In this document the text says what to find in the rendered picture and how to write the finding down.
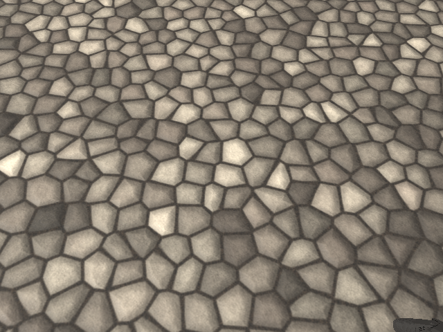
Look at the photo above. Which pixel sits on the robot right hand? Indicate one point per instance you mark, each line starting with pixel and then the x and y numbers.
pixel 417 325

